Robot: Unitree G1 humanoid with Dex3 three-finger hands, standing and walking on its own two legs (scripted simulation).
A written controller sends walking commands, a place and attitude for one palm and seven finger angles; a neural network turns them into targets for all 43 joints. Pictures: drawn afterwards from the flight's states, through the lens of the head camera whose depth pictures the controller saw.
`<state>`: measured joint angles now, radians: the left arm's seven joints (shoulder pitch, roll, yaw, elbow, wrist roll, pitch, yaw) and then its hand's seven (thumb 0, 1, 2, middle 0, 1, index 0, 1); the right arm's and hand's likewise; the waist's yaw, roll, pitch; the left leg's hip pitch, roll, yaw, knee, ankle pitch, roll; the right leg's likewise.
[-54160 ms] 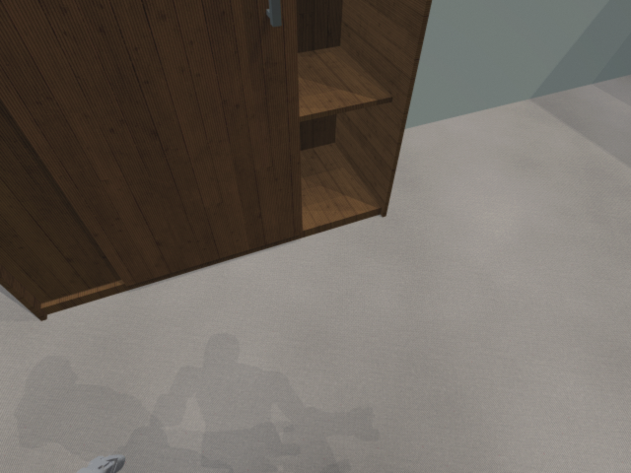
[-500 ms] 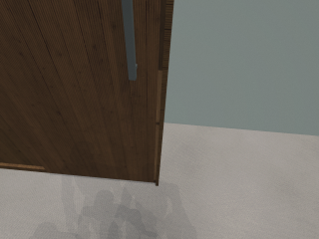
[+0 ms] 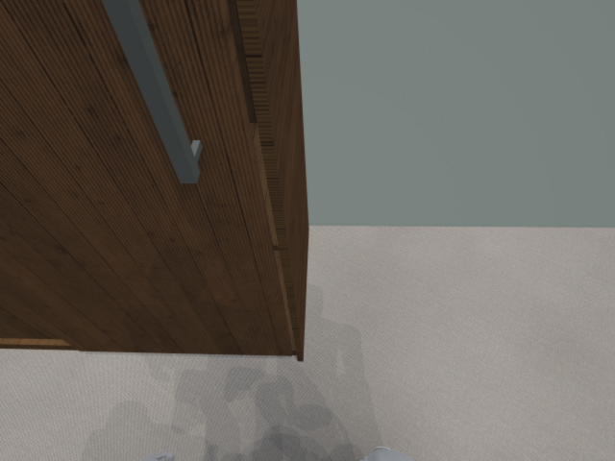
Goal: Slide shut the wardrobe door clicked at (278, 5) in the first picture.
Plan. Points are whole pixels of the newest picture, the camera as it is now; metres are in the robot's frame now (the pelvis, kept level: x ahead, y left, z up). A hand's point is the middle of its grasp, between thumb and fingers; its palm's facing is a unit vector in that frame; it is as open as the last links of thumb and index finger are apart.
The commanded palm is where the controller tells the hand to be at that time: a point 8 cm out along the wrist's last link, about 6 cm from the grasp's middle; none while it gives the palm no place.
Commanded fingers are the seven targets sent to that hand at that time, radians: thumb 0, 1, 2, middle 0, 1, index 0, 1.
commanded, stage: come to a stop and stand still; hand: left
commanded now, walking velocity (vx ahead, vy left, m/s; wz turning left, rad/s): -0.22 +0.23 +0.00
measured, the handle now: (154, 57) +0.46 +0.16 +0.28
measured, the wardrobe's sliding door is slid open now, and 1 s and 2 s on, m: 0.01 0.01 0.01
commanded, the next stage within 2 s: look again from close up in 1.34 s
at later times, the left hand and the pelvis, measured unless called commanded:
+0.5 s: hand out of the picture -0.03 +0.21 -0.16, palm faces +0.09 -0.98 -0.20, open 7.4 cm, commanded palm none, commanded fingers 0.00 0.90 0.90 -0.20 -0.30 -0.20 -0.30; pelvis -0.02 +0.02 +0.02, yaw +0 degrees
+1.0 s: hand out of the picture +0.02 +0.17 -0.15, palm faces +0.01 -0.97 -0.25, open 7.3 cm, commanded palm none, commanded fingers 0.00 0.90 0.90 -0.20 -0.30 -0.20 -0.30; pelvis +0.00 -0.01 +0.01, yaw -1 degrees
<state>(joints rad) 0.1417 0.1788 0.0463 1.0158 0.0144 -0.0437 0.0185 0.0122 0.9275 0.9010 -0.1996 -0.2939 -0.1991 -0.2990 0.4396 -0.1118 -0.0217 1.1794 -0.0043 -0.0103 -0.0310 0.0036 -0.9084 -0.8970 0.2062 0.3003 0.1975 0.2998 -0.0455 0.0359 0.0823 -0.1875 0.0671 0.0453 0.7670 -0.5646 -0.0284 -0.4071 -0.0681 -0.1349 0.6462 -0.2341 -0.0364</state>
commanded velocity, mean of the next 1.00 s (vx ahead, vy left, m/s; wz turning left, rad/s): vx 0.01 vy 0.00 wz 0.00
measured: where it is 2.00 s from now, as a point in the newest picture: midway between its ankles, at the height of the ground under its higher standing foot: outside the picture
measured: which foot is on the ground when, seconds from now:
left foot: up 0.00-0.28, down 0.30-1.00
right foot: down 0.00-0.30, up 0.32-0.54, down 0.56-1.00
